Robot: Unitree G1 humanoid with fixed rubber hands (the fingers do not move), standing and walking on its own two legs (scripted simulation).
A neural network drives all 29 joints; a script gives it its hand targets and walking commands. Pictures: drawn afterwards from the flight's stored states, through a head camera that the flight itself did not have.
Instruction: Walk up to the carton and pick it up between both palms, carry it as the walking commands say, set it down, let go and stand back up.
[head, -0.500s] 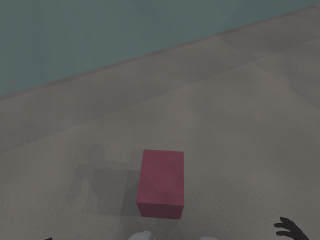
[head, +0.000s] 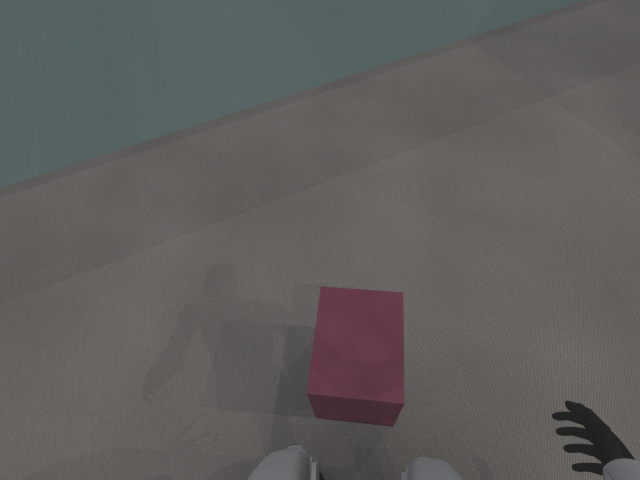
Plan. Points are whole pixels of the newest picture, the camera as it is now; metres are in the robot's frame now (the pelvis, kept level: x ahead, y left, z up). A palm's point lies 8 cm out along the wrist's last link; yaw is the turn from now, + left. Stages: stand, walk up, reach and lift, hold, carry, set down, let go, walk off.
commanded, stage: walk up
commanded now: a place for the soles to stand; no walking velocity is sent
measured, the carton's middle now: (357, 358) +0.44 -0.04 -0.60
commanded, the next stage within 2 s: reach and lift in 1.32 s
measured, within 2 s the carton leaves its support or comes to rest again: neither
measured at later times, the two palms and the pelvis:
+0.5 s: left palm out of the picture +0.12 +0.33 -0.09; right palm out of the picture +0.11 -0.31 -0.09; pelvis +0.02 +0.01 +0.00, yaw -5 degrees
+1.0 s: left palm (89, 479) +0.13 +0.32 -0.08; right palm out of the picture +0.08 -0.33 -0.10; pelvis +0.01 +0.01 +0.00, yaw -8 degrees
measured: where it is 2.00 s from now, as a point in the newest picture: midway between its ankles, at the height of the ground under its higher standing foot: outside the picture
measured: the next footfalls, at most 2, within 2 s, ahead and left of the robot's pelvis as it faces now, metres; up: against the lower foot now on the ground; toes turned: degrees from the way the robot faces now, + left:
none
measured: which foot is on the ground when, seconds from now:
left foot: down 0.00-1.00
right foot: down 0.00-1.00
